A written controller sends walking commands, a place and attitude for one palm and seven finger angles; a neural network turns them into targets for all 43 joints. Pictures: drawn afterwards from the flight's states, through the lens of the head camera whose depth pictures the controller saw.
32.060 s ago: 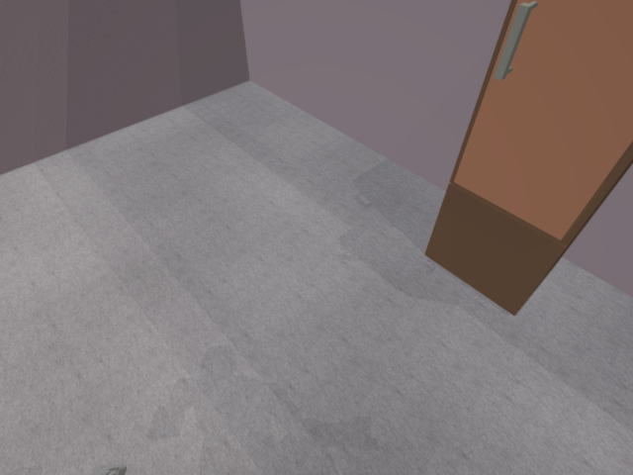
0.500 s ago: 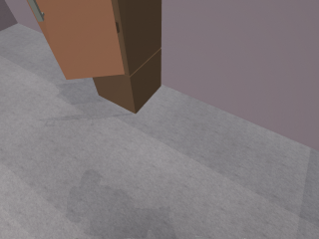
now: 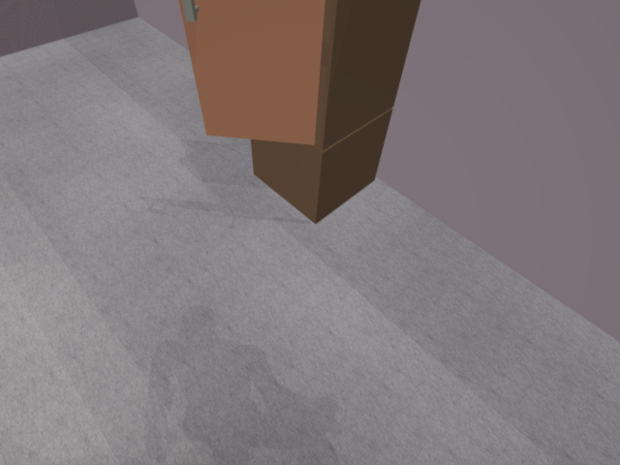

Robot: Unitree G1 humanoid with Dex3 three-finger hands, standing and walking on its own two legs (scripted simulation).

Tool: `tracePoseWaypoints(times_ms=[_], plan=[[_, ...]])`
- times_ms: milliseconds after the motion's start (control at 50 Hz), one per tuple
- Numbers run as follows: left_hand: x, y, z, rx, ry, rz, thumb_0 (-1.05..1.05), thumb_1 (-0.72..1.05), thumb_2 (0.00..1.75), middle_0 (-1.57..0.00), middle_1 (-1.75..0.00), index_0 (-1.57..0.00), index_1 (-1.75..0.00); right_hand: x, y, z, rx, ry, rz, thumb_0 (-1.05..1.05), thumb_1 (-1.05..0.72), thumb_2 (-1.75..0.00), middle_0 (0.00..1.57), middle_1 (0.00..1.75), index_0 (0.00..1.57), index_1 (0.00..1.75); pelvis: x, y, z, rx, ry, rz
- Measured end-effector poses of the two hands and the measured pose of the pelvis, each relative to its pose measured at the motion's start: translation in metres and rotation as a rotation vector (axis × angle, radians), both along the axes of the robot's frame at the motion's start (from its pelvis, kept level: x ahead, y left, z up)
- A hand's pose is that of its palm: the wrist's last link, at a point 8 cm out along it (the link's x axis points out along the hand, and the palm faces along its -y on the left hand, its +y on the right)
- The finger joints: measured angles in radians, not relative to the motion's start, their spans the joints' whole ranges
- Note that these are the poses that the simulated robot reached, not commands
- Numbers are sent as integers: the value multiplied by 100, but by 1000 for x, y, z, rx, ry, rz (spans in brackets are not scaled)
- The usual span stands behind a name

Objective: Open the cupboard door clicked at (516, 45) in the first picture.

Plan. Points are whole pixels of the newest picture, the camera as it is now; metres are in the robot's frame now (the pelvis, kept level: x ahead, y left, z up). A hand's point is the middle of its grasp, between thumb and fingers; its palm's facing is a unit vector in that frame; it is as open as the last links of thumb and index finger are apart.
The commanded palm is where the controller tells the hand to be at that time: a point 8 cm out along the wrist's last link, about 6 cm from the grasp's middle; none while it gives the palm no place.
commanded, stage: take the last steps up to it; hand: left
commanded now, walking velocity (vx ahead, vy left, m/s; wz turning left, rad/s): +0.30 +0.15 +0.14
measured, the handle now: out of the picture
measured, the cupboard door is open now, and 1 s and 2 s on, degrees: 41 41 41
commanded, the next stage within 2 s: come to a stop and stand still in 1.16 s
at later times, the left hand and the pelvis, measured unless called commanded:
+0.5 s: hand (215, 360) +0.28 +0.18 -0.15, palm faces +0.02 -0.98 -0.21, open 7.3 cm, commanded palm none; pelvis +0.15 +0.00 -0.01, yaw +2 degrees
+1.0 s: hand (166, 388) +0.24 +0.25 -0.18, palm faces +0.19 -0.97 -0.16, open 7.3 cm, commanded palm none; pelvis +0.34 +0.10 -0.01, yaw +4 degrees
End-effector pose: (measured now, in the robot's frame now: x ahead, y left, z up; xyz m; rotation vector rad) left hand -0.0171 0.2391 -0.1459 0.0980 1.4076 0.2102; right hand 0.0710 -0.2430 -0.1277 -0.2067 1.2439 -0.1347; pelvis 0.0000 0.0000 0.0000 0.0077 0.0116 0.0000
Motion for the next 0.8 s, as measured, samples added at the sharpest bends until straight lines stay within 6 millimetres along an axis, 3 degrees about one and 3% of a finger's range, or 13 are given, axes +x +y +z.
tracePoseWaypoints(times_ms=[60,140,240,340,460,500,560,680,800], plan=[[4,14,-1,1,44,-2,0,91,90,-21,-30,-20,-30,4,13,3,-10,-21,-4,0,-91,-90,20,30,20,30,9,11,1,-2,-6,-3],[42,25,9,2,-11,-15,1,91,90,-20,-30,-20,-30,-9,30,5,6,30,-17,0,-91,-90,20,30,20,30,26,20,9,-4,-6,10],[110,28,20,10,-123,-45,0,91,90,-20,-29,-20,-30,-29,48,0,48,146,-45,0,-91,-90,20,30,20,30,53,25,13,-1,-5,20],[185,17,23,17,-200,-107,0,91,90,-20,-29,-20,-30,-44,57,-8,89,254,-100,0,-91,-90,20,30,20,30,87,23,8,16,-6,14],[275,-8,21,31,-318,-162,0,91,90,-20,-30,-20,-30,-41,53,-27,131,384,-146,0,-91,-90,20,30,20,30,138,8,-10,26,-18,19],[286,-13,24,32,-346,-139,0,91,90,-20,-30,-20,-30,-25,46,-27,133,402,-135,1,-91,-90,20,30,20,30,150,5,-8,21,-30,42],[282,-16,28,32,-304,-95,0,91,90,-20,-30,-20,-30,21,34,-22,115,365,-111,1,-91,-90,20,30,20,30,169,3,2,19,-25,53],[267,8,39,80,-198,1,-4,97,90,-21,-30,-20,-30,140,24,-7,88,190,-43,1,-91,-90,19,30,20,30,212,6,19,26,7,66],[239,20,36,41,-24,57,-2,94,90,-20,-30,-20,-30,257,44,0,82,40,42,0,-92,-90,19,30,19,30,258,30,21,25,12,75]])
